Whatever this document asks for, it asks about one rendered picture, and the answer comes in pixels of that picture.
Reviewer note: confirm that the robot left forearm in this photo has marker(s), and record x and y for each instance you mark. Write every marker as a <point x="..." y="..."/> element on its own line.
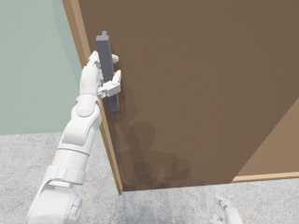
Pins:
<point x="74" y="149"/>

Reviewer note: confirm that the left robot upper arm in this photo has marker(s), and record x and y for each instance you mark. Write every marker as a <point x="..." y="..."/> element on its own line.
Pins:
<point x="56" y="207"/>

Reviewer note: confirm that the wardrobe door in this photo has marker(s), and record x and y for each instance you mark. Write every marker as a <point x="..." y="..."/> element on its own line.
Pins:
<point x="203" y="83"/>
<point x="279" y="152"/>

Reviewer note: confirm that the robot right hand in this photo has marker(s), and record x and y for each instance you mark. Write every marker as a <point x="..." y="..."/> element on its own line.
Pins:
<point x="231" y="215"/>

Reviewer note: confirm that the handle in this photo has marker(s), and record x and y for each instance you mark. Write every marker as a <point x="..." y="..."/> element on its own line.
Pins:
<point x="107" y="67"/>

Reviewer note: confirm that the robot left hand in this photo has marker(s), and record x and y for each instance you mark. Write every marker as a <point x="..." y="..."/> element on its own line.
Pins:
<point x="91" y="79"/>

